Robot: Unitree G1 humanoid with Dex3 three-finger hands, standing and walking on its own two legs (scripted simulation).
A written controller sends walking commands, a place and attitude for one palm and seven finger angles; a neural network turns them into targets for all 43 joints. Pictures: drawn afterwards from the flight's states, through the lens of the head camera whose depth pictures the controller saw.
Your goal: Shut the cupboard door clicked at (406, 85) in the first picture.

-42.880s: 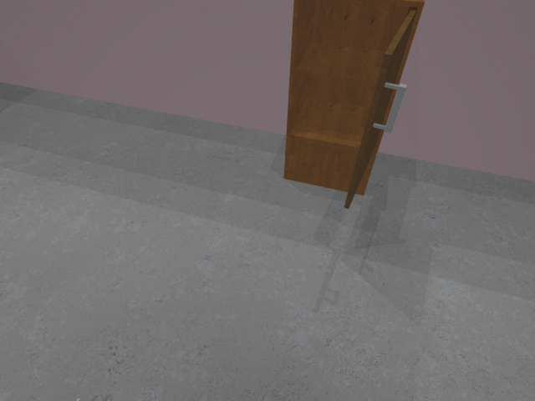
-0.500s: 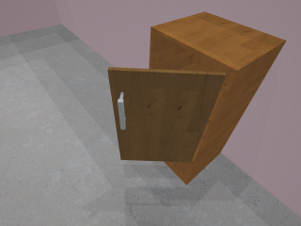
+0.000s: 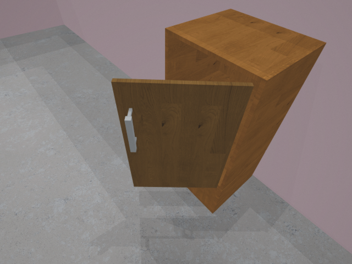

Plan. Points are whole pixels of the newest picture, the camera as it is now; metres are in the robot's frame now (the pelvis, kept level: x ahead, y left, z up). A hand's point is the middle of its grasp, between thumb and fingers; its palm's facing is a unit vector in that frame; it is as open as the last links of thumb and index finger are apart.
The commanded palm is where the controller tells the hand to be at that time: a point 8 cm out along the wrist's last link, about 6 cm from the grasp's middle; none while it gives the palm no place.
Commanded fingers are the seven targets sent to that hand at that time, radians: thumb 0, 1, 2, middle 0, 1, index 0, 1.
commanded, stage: shuffle to correct the standing spot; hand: left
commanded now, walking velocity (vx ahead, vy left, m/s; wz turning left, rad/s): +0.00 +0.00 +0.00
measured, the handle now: (131, 131) +0.51 +0.18 -0.04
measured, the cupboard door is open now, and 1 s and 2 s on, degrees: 49 49 49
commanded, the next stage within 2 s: come to a stop and stand still in 0.28 s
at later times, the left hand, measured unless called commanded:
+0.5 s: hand out of the picture +0.01 +0.12 -0.18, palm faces +0.08 -0.99 -0.14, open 7.4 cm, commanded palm none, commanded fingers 0.00 0.90 0.90 -0.20 -0.30 -0.20 -0.30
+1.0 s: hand out of the picture +0.09 +0.18 -0.17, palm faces +0.05 -0.96 -0.28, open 7.4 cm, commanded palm none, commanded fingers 0.00 0.90 0.90 -0.20 -0.30 -0.20 -0.30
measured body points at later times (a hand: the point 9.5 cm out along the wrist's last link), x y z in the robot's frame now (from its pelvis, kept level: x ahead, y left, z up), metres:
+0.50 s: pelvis +0.06 -0.03 -0.01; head +0.07 -0.01 +0.44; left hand +0.01 +0.18 -0.17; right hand +0.05 -0.24 -0.16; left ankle +0.06 +0.07 -0.74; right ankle +0.01 -0.13 -0.74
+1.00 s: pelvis +0.03 -0.02 -0.01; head +0.04 -0.03 +0.44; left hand +0.09 +0.23 -0.15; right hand +0.12 -0.25 -0.16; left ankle +0.06 +0.07 -0.74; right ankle +0.01 -0.13 -0.74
